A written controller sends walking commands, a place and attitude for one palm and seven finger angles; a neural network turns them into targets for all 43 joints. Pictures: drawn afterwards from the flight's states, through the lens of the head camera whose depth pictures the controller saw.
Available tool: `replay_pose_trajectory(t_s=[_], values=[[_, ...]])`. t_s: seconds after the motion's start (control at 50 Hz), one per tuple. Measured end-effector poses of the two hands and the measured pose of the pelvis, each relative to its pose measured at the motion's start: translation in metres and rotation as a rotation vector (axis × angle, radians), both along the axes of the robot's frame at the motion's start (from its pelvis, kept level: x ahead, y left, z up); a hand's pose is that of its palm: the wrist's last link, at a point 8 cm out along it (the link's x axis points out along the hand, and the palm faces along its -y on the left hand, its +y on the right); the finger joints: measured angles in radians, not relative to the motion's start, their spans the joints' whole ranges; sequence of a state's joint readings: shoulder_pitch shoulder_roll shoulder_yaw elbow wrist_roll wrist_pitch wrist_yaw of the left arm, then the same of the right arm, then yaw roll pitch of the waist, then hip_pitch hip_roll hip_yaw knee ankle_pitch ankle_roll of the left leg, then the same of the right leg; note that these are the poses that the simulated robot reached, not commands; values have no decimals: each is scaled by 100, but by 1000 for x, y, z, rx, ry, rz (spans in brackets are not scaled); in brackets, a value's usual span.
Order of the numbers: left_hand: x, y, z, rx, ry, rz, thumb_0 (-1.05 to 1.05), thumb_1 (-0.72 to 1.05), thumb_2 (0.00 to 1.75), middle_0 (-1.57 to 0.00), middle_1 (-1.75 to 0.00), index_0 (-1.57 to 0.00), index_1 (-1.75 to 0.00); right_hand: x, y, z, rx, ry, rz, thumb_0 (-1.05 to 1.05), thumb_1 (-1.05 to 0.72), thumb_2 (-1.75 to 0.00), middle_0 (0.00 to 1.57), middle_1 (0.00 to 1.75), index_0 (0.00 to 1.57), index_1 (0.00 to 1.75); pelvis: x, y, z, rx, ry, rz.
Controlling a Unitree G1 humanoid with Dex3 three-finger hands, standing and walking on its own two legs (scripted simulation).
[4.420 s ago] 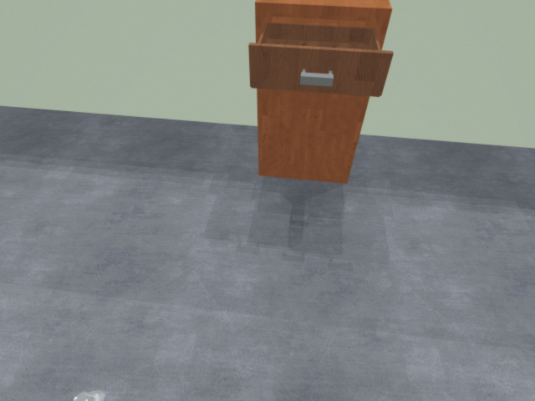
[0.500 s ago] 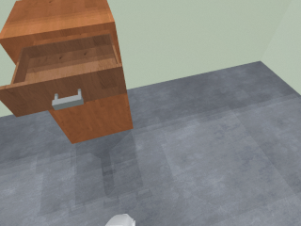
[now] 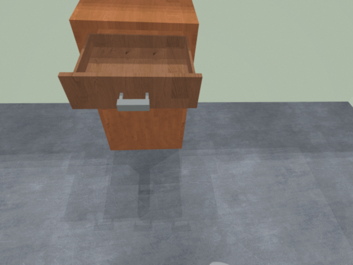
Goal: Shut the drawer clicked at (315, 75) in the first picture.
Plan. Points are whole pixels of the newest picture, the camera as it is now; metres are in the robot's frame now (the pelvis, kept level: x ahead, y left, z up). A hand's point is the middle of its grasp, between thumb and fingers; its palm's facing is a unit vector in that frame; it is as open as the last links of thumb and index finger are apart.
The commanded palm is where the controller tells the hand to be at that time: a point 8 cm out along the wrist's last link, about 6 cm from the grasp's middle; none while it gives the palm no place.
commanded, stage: take the last steps up to it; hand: left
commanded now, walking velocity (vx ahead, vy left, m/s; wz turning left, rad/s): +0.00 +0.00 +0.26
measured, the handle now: (133, 100) +0.59 +0.18 -0.01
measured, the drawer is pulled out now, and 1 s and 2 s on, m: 0.29 0.29 0.29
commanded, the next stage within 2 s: come to a stop and stand still in 1.10 s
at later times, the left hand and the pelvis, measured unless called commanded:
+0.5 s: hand out of the picture -0.02 +0.12 -0.17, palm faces +0.17 -0.97 -0.17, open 7.3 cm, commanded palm none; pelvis +0.06 -0.03 +0.00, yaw +6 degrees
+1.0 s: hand (111, 216) +0.26 +0.20 -0.17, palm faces +0.09 -0.98 -0.19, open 7.4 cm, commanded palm none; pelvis +0.20 +0.01 +0.00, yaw +2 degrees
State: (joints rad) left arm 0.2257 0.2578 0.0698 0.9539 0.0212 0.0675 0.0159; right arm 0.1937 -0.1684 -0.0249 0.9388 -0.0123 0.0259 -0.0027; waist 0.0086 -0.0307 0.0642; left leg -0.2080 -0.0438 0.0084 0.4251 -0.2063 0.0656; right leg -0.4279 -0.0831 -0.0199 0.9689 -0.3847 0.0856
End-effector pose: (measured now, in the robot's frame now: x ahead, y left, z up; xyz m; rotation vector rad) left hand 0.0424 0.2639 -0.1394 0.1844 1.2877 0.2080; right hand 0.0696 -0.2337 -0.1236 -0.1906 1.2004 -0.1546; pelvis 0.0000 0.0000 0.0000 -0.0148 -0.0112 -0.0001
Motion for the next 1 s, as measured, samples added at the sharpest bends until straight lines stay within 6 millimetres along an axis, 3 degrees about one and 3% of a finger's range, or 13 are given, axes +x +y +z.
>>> replay_pose_trajectory(t_s=[0.18,0.26,0.34,0.42,0.48,0.58,0.66,0.72,0.82,0.9,1.0], values=[[18,-46,6,7,-88,-29,1,91,90,-20,-30,-19,-30,-52,-24,-32,56,119,-53,1,-91,-90,20,30,20,30,1,-27,-10,39,-2,31],[3,-70,10,-17,-91,9,0,91,90,-20,-30,-20,-30,-60,-35,-33,72,178,-43,1,-91,-90,20,30,20,30,9,-37,-5,31,-12,53],[-26,-80,11,-30,-11,65,0,93,90,-20,-30,-20,-30,-50,-42,-25,72,185,-38,1,-91,-90,20,30,19,30,23,-42,3,33,-9,70],[-53,-90,8,-62,87,116,0,93,90,-20,-30,-20,-30,-28,-43,-22,58,190,-19,1,-91,-90,20,30,19,30,39,-40,3,24,-4,89],[-72,-97,5,-95,162,156,0,92,90,-20,-30,-20,-30,0,-37,-21,48,183,9,1,-91,-90,20,30,19,30,52,-34,2,18,2,96],[-92,-100,-1,-154,290,218,0,91,90,-20,-30,-20,-30,72,-9,-19,40,108,78,1,-92,-90,20,30,19,30,80,-15,-3,10,9,98],[-91,-88,-16,-195,377,237,1,91,90,-20,-30,-20,-30,134,23,-23,26,-24,114,1,-91,-90,20,30,19,30,105,7,-19,0,6,77],[-63,-69,-21,-190,382,196,1,91,90,-20,-30,-20,-30,154,39,-17,33,-89,93,1,-91,-90,20,30,19,30,120,15,-18,11,-13,50],[31,-31,-19,-137,210,125,1,91,90,-20,-30,-19,-30,164,32,0,-1,-119,8,-3,-97,-90,20,30,20,30,147,21,-4,18,-20,39],[115,-15,-11,-95,40,85,1,91,90,-20,-30,-19,-30,155,23,-1,-5,-36,1,-3,-96,-90,20,30,20,30,170,18,1,25,-14,39],[206,-16,2,-59,-83,24,0,92,90,-20,-30,-19,-30,136,13,-13,28,105,-40,-1,-94,-90,20,30,20,30,200,5,0,36,-9,41]])
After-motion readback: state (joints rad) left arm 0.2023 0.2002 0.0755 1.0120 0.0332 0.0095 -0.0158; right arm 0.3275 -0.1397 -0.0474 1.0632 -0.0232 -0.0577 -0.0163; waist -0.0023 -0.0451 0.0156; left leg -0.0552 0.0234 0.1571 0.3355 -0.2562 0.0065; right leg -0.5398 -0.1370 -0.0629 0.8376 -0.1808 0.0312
